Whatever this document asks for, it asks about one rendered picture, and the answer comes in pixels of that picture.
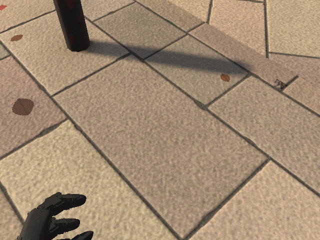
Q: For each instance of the left robot hand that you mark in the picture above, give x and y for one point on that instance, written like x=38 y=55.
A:
x=40 y=225

